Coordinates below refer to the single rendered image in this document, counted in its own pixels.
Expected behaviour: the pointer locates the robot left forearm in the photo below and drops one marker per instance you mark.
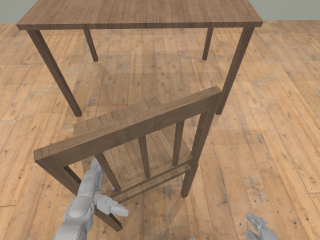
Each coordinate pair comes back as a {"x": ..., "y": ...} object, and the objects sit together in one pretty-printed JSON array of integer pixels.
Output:
[{"x": 77, "y": 219}]

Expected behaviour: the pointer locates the table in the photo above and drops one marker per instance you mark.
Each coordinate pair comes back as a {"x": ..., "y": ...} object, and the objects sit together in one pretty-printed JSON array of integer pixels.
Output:
[{"x": 89, "y": 15}]

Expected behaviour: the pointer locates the right robot hand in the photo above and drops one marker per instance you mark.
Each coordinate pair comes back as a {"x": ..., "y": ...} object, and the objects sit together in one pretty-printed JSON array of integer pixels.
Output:
[{"x": 261, "y": 227}]

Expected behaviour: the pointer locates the chair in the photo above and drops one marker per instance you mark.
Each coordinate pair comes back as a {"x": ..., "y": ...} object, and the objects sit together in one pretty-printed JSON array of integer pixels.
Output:
[{"x": 137, "y": 146}]

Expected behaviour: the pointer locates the left robot hand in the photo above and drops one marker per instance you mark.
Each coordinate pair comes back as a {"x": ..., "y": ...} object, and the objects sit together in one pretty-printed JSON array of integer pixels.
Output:
[{"x": 91, "y": 182}]

